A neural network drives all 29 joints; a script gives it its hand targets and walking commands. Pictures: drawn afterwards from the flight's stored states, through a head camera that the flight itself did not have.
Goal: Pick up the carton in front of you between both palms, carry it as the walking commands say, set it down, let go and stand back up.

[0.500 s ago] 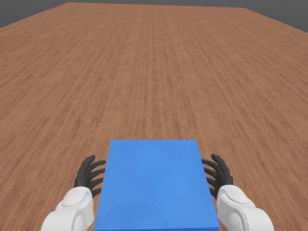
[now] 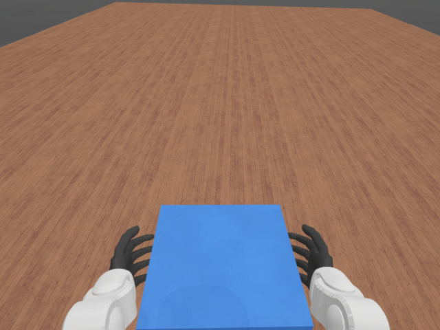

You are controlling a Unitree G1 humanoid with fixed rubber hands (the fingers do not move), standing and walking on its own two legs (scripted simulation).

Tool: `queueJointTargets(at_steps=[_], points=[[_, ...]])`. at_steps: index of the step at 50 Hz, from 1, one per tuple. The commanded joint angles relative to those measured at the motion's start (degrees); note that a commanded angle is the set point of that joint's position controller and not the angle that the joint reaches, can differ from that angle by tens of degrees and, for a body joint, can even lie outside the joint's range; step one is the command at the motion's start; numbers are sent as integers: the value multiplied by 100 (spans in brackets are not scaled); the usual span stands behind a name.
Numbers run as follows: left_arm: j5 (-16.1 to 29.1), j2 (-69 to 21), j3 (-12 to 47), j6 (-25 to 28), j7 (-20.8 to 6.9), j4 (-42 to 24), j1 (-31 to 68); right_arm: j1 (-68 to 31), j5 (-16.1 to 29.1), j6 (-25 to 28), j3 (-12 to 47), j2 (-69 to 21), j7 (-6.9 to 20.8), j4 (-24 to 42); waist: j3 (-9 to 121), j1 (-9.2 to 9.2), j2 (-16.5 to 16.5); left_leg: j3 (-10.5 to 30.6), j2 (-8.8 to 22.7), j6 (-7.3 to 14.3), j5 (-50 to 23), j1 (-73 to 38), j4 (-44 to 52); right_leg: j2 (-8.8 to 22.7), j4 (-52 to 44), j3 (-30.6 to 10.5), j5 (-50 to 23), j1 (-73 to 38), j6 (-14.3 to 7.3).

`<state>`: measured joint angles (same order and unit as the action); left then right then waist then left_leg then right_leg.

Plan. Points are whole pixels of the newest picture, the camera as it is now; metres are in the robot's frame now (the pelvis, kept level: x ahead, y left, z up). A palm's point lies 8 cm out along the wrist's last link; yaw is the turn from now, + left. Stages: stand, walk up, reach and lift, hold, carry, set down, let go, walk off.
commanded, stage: carry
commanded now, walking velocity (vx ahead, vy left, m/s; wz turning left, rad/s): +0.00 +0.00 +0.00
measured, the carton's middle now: (220, 296) +0.23 +0.00 +0.01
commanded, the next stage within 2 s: none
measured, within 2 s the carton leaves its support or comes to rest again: neither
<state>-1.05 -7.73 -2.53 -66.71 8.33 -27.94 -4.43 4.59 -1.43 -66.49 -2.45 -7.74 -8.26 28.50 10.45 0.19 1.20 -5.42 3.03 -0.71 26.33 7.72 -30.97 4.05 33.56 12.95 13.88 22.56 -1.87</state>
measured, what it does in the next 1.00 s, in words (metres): shifts its weight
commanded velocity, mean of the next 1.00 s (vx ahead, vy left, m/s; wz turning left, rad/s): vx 0.00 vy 0.00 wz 0.00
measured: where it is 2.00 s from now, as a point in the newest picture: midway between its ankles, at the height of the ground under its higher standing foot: outside the picture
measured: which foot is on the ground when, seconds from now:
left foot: down 0.00-1.00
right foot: down 0.00-1.00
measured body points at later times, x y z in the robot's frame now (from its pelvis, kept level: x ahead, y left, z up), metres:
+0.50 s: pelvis -0.03 +0.01 +0.00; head -0.08 +0.02 +0.45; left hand +0.20 +0.17 +0.08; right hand +0.20 -0.14 +0.08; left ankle -0.11 +0.11 -0.73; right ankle +0.04 -0.10 -0.73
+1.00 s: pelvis -0.05 +0.01 +0.00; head -0.07 +0.01 +0.45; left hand +0.23 +0.16 +0.03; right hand +0.23 -0.14 +0.03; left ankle -0.11 +0.11 -0.73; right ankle +0.04 -0.10 -0.73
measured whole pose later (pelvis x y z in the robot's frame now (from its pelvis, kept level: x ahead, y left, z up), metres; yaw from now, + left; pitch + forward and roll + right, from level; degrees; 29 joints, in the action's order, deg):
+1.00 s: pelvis -0.05 +0.01 +0.00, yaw +0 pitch +1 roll +0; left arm -11.4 -7.4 -6.4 -46.7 2.3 3.1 6.9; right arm -6.7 -11.5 -46.7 -6.0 -7.4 -2.3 -2.4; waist 4.9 0.0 0.5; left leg -7.1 1.1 1.2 22.7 10.4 -31.6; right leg 5.7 29.6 11.2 7.1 23.5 -1.2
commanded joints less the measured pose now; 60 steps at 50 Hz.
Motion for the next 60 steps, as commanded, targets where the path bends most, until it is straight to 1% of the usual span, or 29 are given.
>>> queueJointTargets(at_steps=[1, 7, 17, 20, 24, 27, 30, 32, 41, 46, 52, 56, 59, 60], points=[[921, -3619, 2991, 108, -48, -666, 1952, -1938, 990, 82, 3025, -3543, 79, 604, 558, -9, 60, 329, 632, 78, -3625, 535, 272, 587, 6, -655, -2682, -1214, -43], [951, -3699, 3052, 154, -78, -716, 1972, -1924, 1008, 125, 3060, -3606, 108, 633, 528, -10, 5, 338, 577, 131, -3001, 584, 367, 608, -127, -695, -2447, -1266, -17], [931, -3611, 3041, 72, -109, -646, 1985, -1896, 928, 51, 3008, -3542, 107, 541, 200, -17, -21, 424, 561, 211, -2025, 837, 697, 602, -461, -749, -1574, -1150, 64], [895, -3612, 3093, 63, -194, -558, 2004, -1925, 894, 46, 3065, -3560, 194, 452, 143, -18, -24, 447, 556, 224, -1850, 905, 762, 603, -525, -764, -1410, -1135, 83], [836, -3502, 3146, 115, -378, -338, 2110, -2045, 842, 99, 3117, -3460, 378, 252, 73, -23, -20, 469, 551, 244, -1595, 998, 851, 600, -598, -781, -1165, -1112, 97], [702, -3203, 2971, 240, -496, -17, 2204, -2171, 740, 222, 2967, -3162, 494, -65, 30, -36, -15, 471, 545, 265, -1392, 1068, 919, 587, -635, -785, -986, -1097, 86], [626, -3056, 2820, 430, -605, 258, 2299, -2301, 653, 420, 2855, -3035, 589, -325, 28, -43, -32, 453, 530, 286, -1243, 1101, 951, 583, -655, -794, -918, -1112, 75], [622, -3142, 2826, 577, -697, 411, 2454, -2415, 603, 562, 2829, -3125, 668, -519, 75, -42, -54, 438, 518, 292, -1234, 1080, 932, 586, -656, -804, -959, -1130, 70], [337, -3358, 2548, 1381, -1106, 1480, 2856, -2830, 297, 1369, 2565, -3391, 1050, -1566, 333, -27, -125, 380, 482, 296, -1373, 968, 757, 617, -616, -809, -1319, -1193, 56], [152, -3602, 2350, 1970, -1346, 2217, 3196, -3138, 141, 1943, 2381, -3646, 1292, -2280, 442, -21, -133, 375, 466, 298, -1407, 928, 699, 617, -604, -814, -1426, -1228, 40], [-15, -3832, 2110, 2822, -1619, 3130, 3668, -3621, -29, 2775, 2149, -3857, 1558, -3184, 595, -11, -125, 370, 448, 300, -1494, 834, 622, 608, -573, -806, -1543, -1300, 34], [50, -4325, 2314, 3172, -1786, 3354, 3996, -3949, 50, 3119, 2369, -4339, 1733, -3432, 725, -1, -121, 373, 449, 295, -1646, 756, 543, 606, -539, -806, -1662, -1360, 20], [168, -4756, 2581, 3151, -1898, 3243, 4090, -4028, 180, 3099, 2641, -4782, 1847, -3351, 834, 3, -119, 368, 453, 289, -1827, 692, 458, 612, -500, -803, -1813, -1395, -2], [224, -4851, 2661, 3095, -1917, 3165, 4079, -4008, 232, 3044, 2726, -4906, 1866, -3274, 871, -1, -102, 359, 487, 271, -1399, 687, 617, 612, -590, -769, -1317, -1415, 30]])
